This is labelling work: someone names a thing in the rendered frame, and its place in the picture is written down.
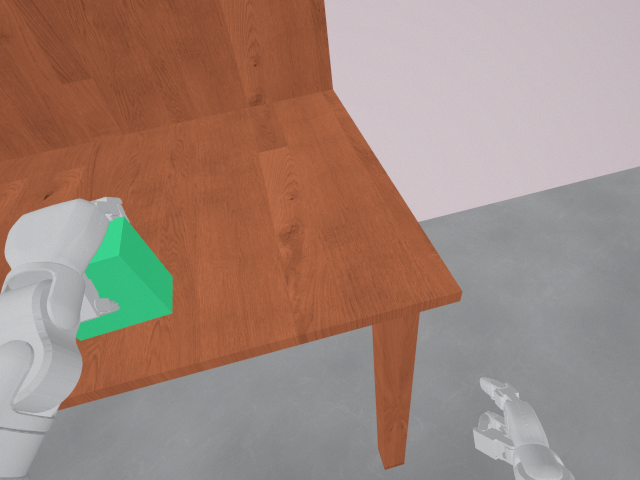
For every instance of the sponge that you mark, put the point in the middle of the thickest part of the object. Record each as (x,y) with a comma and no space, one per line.
(125,270)

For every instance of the table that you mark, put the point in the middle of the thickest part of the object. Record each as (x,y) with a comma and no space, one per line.
(216,124)

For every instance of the robot right forearm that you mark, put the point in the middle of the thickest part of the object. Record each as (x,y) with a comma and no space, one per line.
(538,462)

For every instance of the left robot hand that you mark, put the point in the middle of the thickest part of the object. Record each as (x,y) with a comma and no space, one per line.
(69,233)

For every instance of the right robot hand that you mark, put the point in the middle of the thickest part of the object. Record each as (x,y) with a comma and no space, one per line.
(498,436)

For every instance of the robot left forearm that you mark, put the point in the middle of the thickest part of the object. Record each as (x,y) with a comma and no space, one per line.
(40,363)

